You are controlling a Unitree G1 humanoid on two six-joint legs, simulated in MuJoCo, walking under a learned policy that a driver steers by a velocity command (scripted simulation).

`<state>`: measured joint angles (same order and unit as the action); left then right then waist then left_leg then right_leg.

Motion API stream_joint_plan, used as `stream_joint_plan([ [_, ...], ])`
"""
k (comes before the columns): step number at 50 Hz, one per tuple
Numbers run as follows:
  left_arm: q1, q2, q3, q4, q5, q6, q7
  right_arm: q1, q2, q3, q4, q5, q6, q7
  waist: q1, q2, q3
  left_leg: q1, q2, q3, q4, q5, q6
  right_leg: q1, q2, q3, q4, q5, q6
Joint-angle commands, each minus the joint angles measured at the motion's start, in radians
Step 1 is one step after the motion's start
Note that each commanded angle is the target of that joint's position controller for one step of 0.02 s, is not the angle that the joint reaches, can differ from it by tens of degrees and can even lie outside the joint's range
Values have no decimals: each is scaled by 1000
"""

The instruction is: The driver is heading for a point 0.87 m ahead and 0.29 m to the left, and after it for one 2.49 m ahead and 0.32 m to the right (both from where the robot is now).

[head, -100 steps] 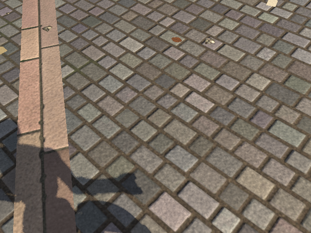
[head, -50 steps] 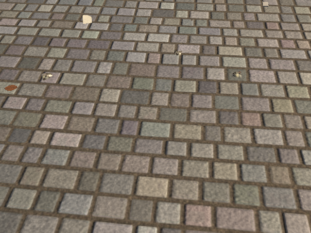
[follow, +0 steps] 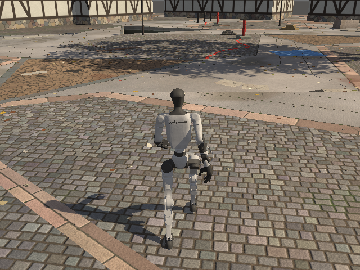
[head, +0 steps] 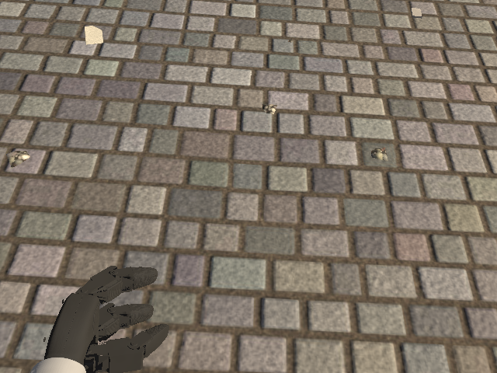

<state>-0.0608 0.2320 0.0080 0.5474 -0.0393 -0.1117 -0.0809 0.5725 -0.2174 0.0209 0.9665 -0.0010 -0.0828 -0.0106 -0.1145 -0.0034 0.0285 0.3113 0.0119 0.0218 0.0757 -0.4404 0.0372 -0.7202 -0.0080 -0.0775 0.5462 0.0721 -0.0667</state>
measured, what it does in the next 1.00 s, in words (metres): walks ahead, turning left: right foot, then left foot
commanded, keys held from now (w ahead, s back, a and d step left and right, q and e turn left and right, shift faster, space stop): w+shift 0.20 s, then w+q+shift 0.58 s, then w+e+shift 0.22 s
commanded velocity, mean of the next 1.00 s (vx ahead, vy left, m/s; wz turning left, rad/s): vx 0.99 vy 0.00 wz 0.41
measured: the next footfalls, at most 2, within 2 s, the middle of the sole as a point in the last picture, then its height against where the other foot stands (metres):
right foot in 0.04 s outside the picture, level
left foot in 0.52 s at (169, 274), level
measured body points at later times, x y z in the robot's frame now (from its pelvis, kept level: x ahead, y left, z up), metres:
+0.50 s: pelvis +0.47 +0.03 -0.01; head +0.50 +0.05 +0.44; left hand +0.43 +0.30 -0.15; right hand +0.73 -0.16 -0.07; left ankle +0.68 +0.14 -0.70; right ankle +0.23 -0.11 -0.70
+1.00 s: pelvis +0.95 +0.15 +0.00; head +0.97 +0.17 +0.45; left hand +1.09 +0.47 -0.05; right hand +1.07 -0.11 -0.12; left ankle +0.69 +0.12 -0.69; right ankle +1.15 +0.14 -0.71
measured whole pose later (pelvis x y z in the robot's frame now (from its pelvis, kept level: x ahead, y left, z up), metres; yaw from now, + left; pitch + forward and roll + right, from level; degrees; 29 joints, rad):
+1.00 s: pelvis +0.95 +0.15 +0.00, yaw +26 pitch +2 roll -1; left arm 0.03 0.28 0.02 0.58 -0.04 -0.14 -0.02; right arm 0.43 -0.29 -0.05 0.82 -0.02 -0.06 -0.01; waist -0.08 -0.01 0.02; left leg 0.18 -0.12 -0.19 0.43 -0.50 0.14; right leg -0.54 0.03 -0.04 0.47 0.03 -0.07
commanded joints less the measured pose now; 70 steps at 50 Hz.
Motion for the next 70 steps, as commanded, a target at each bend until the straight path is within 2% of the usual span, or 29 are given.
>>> stream_joint_plan([
  [1, 100, 170, 67, -60, -10, 2, 17, 2, -245, -60, -27, -31, 21, -14, 212, 229, -81, -80, 256, -31, 405, 1566, 102, 346, 102, -50, 27, -147, -67],
  [2, 372, 208, 89, 18, -15, 19, 38, -75, -264, -66, -45, -38, 34, -17, 356, 218, -200, -243, 239, -3, 690, 1549, 78, 677, 54, -6, 9, -112, -102],
  [3, 566, 271, 102, 85, 9, 34, 56, -52, -160, -45, -97, -47, 24, -15, 349, 46, -379, -639, 138, -30, 1060, 979, 73, 1142, -156, 300, 83, -408, -157],
  [4, 585, 274, 104, 105, 10, 16, 46, 47, -31, -5, -98, -3, -20, 8, 254, -300, -578, -929, -67, -157, 1380, 43, 38, 1371, -367, 882, -116, -826, -311],
  [5, 564, 173, 85, 133, 24, 17, 57, -110, -181, -46, -137, 49, -55, 18, 303, -225, -430, -1051, -13, -213, 1421, 45, 76, 1270, -314, 910, -252, -864, -248],
  [6, 520, 150, 76, 144, 45, 14, 60, -240, -181, -46, -189, 82, -70, 22, 280, -149, -237, -1091, 27, -183, 1430, 62, 83, 1093, -294, 725, -269, -697, -223],
  [8, 398, 109, 64, 163, 64, -9, 48, -300, -125, -41, -210, 49, -67, 21, 159, 50, -66, -1020, 103, -164, 1289, 138, 78, 746, -218, 522, -331, -456, -202],
  [11, 309, 61, 50, 186, 38, -14, 43, -217, -75, -31, -189, 42, -10, 28, 49, -36, 29, -963, 170, -158, 1207, 121, 30, 495, -200, 378, -428, -437, -208],
  [14, 303, 122, 64, 205, 40, -37, 53, -350, -93, -26, -239, 29, 11, 12, 66, -28, 135, -1031, 173, -146, 1055, 309, -19, 375, -171, 174, -499, -264, -168],
  [21, 463, 194, 69, 254, 35, -33, 77, -600, -103, -34, -338, 33, -20, 68, 165, 17, 133, -924, 55, 14, 546, 725, 44, 675, -163, -87, -510, 54, -54],
  [25, 403, 290, 91, 218, 77, 43, 100, -310, -242, -108, -321, 52, 5, 79, -33, -153, -97, -656, -103, 129, 625, 379, 132, 898, -218, -114, 40, 1013, -3],
  [26, 351, 292, 89, 196, 70, 49, 110, -62, -305, -141, -260, 49, 23, 68, -153, -123, -199, -323, -98, 62, 597, 369, 161, 709, -193, -114, 365, 943, 20],
  [27, 473, 129, 45, 176, 91, 22, 96, -20, -380, -157, -235, 51, 41, 52, -35, 228, -244, -11, 45, -226, 624, 192, 249, 315, -49, -68, 776, -126, 63],
  [28, 529, 64, 7, 114, 37, -32, 71, -61, -372, -151, -283, 25, 24, 55, 46, 359, -418, 200, 257, -910, 305, -277, 450, -18, 113, 144, 1048, -613, 73],
  [29, 357, 181, 29, 94, 6, -65, 68, -37, -283, -140, -283, 13, 10, 51, -37, 167, -360, 157, 232, -957, 165, -329, 346, -69, 47, 243, 1002, -502, 9],
  [30, 259, 183, 29, 54, -4, -78, 71, -79, -258, -131, -284, 1, -4, 55, -5, 44, -210, -1, 207, -858, 156, -218, 291, -81, 11, 237, 904, -438, -16],
  [32, 246, 153, 26, 54, 37, -78, 86, -205, -229, -124, -312, -3, -22, 59, 104, -91, -101, -298, 126, -682, 167, 48, 284, 43, -44, 247, 755, -380, 1],
  [35, 266, 156, 37, 57, 57, -40, 84, -260, -184, -111, -326, 25, -14, 41, 160, -28, -4, -492, 42, -511, 132, 219, 294, 99, -79, 225, 600, -368, 64],
  [39, 31, 99, 21, -34, 71, -34, 84, -206, -180, -107, -297, 34, -2, 4, 79, 25, 97, -702, -47, -380, 127, 362, 241, 182, -25, 144, 220, -74, 123],
  [45, -87, 125, 35, -63, 21, -51, 59, -90, -177, -103, -198, 26, -5, -1, -29, 101, 85, -429, 66, -318, 133, 423, 173, 213, -18, 89, -90, 187, 64],
  [49, 221, 235, 94, -8, -19, -36, 63, -146, -244, -113, -178, -46, 20, -1, 178, 172, -136, -146, 128, -213, 536, 1418, 121, 408, 83, -18, -17, -82, -40],
  [50, 494, 243, 96, 57, -19, -16, 68, -255, -249, -109, -211, -58, 27, -4, 325, 143, -255, -327, 120, -175, 847, 1394, 102, 724, 6, 72, 30, -98, -81],
  [51, 599, 299, 101, 96, 15, -11, 59, -124, -117, -78, -239, -56, 18, -2, 225, -231, -406, -740, -36, -138, 1300, 536, 14, 1142, -182, 516, 50, -359, -242],
  [52, 648, 250, 101, 136, 14, -17, 42, -68, -111, -52, -237, 2, -10, 17, 219, -413, -436, -1003, -131, -175, 1420, -9, -8, 1281, -286, 994, -227, -699, -330],
  [53, 579, 170, 88, 121, 30, -11, 56, -214, -184, -61, -271, 36, -38, 24, 249, -240, -258, -1126, -55, -217, 1420, 50, 26, 1190, -276, 964, -266, -771, -283],
  [55, 509, 161, 80, 120, 47, -7, 45, -447, -169, -53, -336, 0, -80, 30, 209, 71, -49, -1064, -19, -186, 1241, 110, 50, 858, -178, 751, -305, -457, -233],
  [59, 453, 128, 67, 133, 11, 0, 50, -414, -140, -54, -349, -23, -77, 24, 94, 4, 20, -985, 27, -159, 979, 128, -15, 637, -78, 584, -352, -232, -252],
  [64, 496, 171, 84, 171, 0, 12, 84, -669, -77, -34, -457, -27, -88, 31, 176, -33, 96, -671, -43, -72, 537, 571, -73, 258, 2, 470, -409, -178, -168],
  [70, 555, 165, 93, 223, -13, 35, 89, -622, -206, -111, -488, 26, -90, 4, 114, -93, -28, -466, -67, -108, 368, 470, -47, 541, -9, 524, -101, 161, -67],
])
